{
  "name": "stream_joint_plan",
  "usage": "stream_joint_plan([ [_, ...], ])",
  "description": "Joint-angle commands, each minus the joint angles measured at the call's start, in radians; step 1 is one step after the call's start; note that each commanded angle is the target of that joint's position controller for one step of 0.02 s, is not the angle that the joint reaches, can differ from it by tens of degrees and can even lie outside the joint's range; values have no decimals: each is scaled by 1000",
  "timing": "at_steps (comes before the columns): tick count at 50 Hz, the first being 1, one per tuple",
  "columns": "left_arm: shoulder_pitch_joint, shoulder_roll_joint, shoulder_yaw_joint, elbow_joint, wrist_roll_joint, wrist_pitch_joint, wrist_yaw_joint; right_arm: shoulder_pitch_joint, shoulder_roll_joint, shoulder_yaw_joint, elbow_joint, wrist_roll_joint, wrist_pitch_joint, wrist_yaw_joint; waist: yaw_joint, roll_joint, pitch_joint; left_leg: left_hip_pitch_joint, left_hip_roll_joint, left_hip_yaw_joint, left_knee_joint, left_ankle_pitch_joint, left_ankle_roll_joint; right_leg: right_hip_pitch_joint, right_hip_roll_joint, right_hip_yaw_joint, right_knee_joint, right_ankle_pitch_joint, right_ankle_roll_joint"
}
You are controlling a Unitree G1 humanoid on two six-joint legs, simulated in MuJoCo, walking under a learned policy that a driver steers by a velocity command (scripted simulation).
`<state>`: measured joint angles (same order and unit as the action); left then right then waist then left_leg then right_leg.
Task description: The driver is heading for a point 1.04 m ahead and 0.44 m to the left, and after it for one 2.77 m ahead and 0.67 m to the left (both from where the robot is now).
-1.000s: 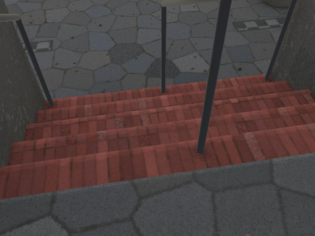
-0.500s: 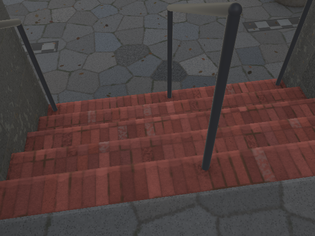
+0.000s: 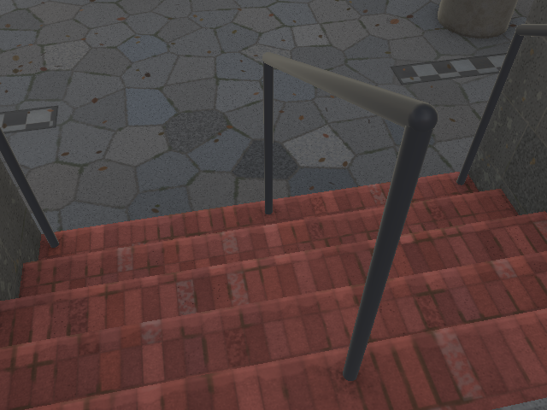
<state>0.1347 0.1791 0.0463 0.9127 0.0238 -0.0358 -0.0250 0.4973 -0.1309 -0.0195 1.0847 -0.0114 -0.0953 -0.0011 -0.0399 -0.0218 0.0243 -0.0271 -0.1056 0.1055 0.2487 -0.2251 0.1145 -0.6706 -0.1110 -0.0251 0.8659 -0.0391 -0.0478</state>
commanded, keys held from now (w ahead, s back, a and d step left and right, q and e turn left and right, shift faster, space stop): w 0.14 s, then w+q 0.86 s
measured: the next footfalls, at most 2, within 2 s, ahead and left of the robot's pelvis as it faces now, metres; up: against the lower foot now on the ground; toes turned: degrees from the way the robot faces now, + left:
right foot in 0.22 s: +0.29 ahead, -0.10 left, +0.00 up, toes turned -6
left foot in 0.84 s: +0.29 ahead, +0.11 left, +0.00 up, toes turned +26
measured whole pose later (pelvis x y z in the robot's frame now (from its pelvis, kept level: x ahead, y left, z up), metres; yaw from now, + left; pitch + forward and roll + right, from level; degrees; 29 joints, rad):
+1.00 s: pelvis +0.32 +0.04 -0.02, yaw +25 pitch +0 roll -1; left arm 0.17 0.28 0.07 0.82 0.03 0.00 0.00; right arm 0.35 -0.25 -0.06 0.85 -0.01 0.02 -0.01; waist -0.02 -0.04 0.02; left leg -0.24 -0.05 0.05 0.65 -0.41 0.09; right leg -0.50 -0.06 -0.05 1.21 -0.38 0.03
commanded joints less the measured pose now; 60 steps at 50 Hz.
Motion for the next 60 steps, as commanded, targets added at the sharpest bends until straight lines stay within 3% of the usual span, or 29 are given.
stream_joint_plan([
  [1, -95, 19, -4, -72, -8, -8, -3, 77, -100, -10, -28, 5, -12, -4, -5, 74, 104, -65, 266, -160, -101, 377, 76, 6, 38, -55, -128, 74, 7],
  [5, -197, 29, -2, -119, -14, -29, -7, 97, -127, -11, -12, -4, -2, -14, -29, 95, 109, 38, 283, -141, -59, 579, 66, 76, 83, -77, -265, 36, -13],
  [6, -138, 51, 1, -87, 1, -25, -12, 116, -175, -28, -24, -2, 0, -42, -31, -28, 132, 118, 376, -178, 13, 870, 40, 4, 95, -88, -266, 2, -16],
  [8, -41, 41, 1, -74, -4, -25, -13, 76, -190, -34, -26, 2, 9, -63, 17, 58, 51, 145, 356, -127, 128, 1110, -6, 145, 133, -83, -289, -57, -41],
  [9, 17, 46, 9, -80, -18, -48, -4, 46, -157, -22, -5, -2, 19, -45, 71, 230, -44, 139, 267, -98, 206, 957, 17, 334, 150, -35, -309, -92, -72],
  [10, 167, 99, 27, -34, -14, -63, 4, 12, -137, -21, -10, 1, 28, -37, 139, 195, -94, 56, 241, -85, 366, 805, 17, 525, 151, -33, -390, -52, -98],
  [11, 321, 183, 50, -1, 9, -68, 20, -9, -119, -14, -51, 8, 29, -32, 199, 72, -194, -145, 189, -63, 642, 502, 8, 783, -20, 139, -411, -32, -143],
  [12, 372, 256, 62, 2, 30, -73, 21, 143, -28, -4, -55, 18, 32, -25, 107, -128, -313, -434, 55, -65, 962, -350, -6, 1026, -304, 521, -425, -44, -228],
  [13, 312, 221, 59, -11, -8, -50, 16, 171, -108, -27, -30, 22, 32, -29, 116, -106, -295, -513, 67, -141, 1076, -285, -8, 919, -306, 610, -532, -120, -298],
  [14, 212, 144, 38, -30, -11, -44, 12, 76, -151, -41, -51, 17, 29, -28, 91, -53, -139, -536, 115, -167, 1074, -193, -14, 768, -269, 486, -591, -155, -267],
  [18, 161, 84, 18, -19, -17, -78, 18, -27, -103, -49, -87, -19, 72, -12, 19, -8, 19, -424, 193, -179, 920, -70, -45, 495, -156, 182, -680, 22, -151],
  [19, 125, 86, 9, -35, -34, -86, 42, -45, -107, -56, -102, -9, 87, -31, -5, 30, 93, -414, 148, -141, 928, -138, -79, 457, -173, 93, -582, 743, -163],
  [23, 181, 174, 21, -28, -8, -37, 72, -54, -114, -60, -156, -17, 133, -19, -29, -99, -53, -491, 89, -75, 934, -80, -97, 557, -143, -66, -431, 1081, -157],
  [26, 145, 158, 6, -65, -6, 10, 79, -110, -116, -51, -191, -7, 149, -7, -26, -110, -90, -485, 99, -45, 840, 38, -90, 532, -113, -140, -395, 855, -157],
  [28, 154, 157, -2, -112, -4, -20, 64, -126, -169, -70, -192, -15, 175, -18, -8, -59, -145, -520, 106, -47, 1032, 178, -57, 544, -191, -107, -327, 833, -185],
  [32, 161, 172, 4, -114, -6, 38, 67, -274, -130, -49, -281, -15, 189, -22, 39, -108, 15, -580, 120, -37, 739, -29, -66, 536, -199, -164, -307, 672, -133],
  [33, 191, 260, 26, -111, 34, 18, 37, -186, -188, -61, -269, -16, 191, -3, 18, -184, -170, -463, 136, 18, 971, 98, -19, 560, -239, -79, -359, 85, -150],
  [35, 139, 200, 22, -136, 2, 30, 34, -445, -216, -68, -374, 0, 199, 17, 98, -92, 72, -662, 214, -67, 715, -116, -46, 489, -329, 8, -575, -528, -135],
  [38, 259, 254, 50, -55, 8, -4, 38, -417, -188, -68, -382, -43, 188, 26, 108, -25, 126, -639, 236, -21, 790, -164, -39, 548, -391, 43, -537, -286, -199],
  [40, 256, 262, 57, -45, 1, -11, 30, -406, -167, -64, -387, -11, 158, 30, 123, 4, 107, -599, 185, 20, 631, -316, -15, 591, -344, -38, -487, -125, -155],
  [42, 91, 274, 63, -72, -13, -18, 29, -155, -163, -72, -299, -10, 140, 16, -36, -8, -42, -187, 106, 79, 551, -136, 38, 461, -254, -208, -219, 466, -82],
  [43, -25, 267, 61, -97, -34, -9, 24, 92, -188, -89, -217, -7, 131, 9, -184, 52, -132, 56, 58, 50, 396, -109, 86, 341, -168, -266, 106, 505, -29],
  [44, -119, 182, 47, -193, -20, -4, 3, 136, -345, -125, -177, 19, 126, -14, -187, 471, -41, 143, 244, -398, 177, 202, 190, -59, 84, -265, 512, -286, 55],
  [45, -129, 152, 26, -233, 16, 7, 13, 35, -334, -105, -225, 43, 106, -15, -107, 392, -7, 96, 368, -640, 83, 375, 262, -222, 121, -57, 508, -488, 85],
  [47, -52, 198, 39, -186, -8, 9, 24, -61, -304, -92, -256, 7, 110, -16, -27, 98, 11, 19, 402, -521, 111, 284, 245, -141, 51, -15, 439, -430, 97],
  [48, -37, 200, 43, -176, 3, 16, 36, -124, -285, -82, -280, 2, 110, -22, 18, 25, 39, -56, 365, -460, 135, 303, 209, -98, 34, 11, 373, -382, 97],
  [51, 48, 192, 50, -141, 18, 59, 18, -142, -274, -69, -298, -4, 61, -14, 44, 51, -36, -108, 283, -373, 139, 294, 176, 46, 64, 5, 277, -165, 60],
  [56, -140, 172, 41, -213, 27, 76, 5, -20, -284, -68, -252, 10, 16, -34, 24, 68, 49, -157, 216, -423, 156, 38, 149, 4, 89, 56, -73, 180, 58],
  [60, -140, 142, 34, -241, 30, 95, -21, -33, -243, -45, -275, -2, 34, -34, -7, 66, -17, -263, 158, -447, 330, -38, 149, 107, 108, 62, -137, 356, 61],
])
